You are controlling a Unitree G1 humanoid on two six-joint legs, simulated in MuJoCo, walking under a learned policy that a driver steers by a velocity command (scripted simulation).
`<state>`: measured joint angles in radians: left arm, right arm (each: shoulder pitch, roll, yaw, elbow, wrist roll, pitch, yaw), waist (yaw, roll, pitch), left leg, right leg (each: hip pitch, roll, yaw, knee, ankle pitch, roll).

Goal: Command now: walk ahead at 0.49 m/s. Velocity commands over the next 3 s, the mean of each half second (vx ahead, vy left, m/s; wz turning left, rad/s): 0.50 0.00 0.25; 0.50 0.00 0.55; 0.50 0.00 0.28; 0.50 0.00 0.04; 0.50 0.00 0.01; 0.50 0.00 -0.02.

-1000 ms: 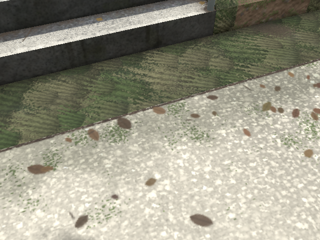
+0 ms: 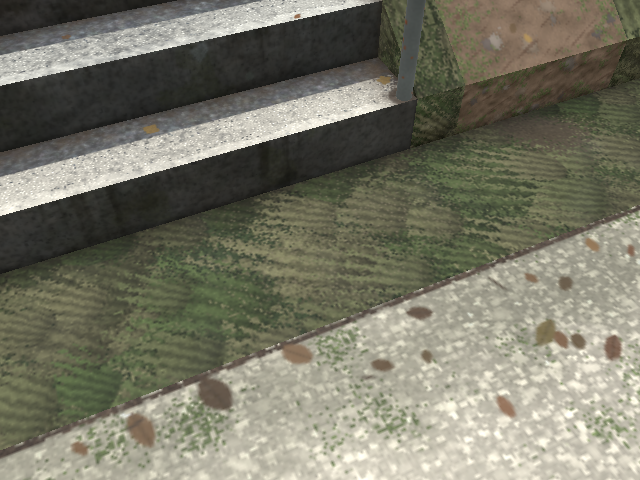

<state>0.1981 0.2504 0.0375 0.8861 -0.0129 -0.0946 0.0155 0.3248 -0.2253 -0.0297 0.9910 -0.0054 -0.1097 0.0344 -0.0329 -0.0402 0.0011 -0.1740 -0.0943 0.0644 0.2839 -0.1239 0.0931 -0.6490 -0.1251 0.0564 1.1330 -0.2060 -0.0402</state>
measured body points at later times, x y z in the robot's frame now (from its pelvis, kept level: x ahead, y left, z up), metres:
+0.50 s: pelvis +0.27 -0.07 +0.00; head +0.29 -0.08 +0.45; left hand +0.29 +0.20 -0.12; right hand +0.39 -0.33 -0.13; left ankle +0.25 +0.09 -0.65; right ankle +0.29 -0.17 -0.74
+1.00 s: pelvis +0.50 +0.06 -0.01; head +0.52 +0.09 +0.44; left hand +0.49 +0.36 -0.13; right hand +0.71 -0.14 -0.12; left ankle +0.51 +0.13 -0.74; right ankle +0.52 -0.12 -0.65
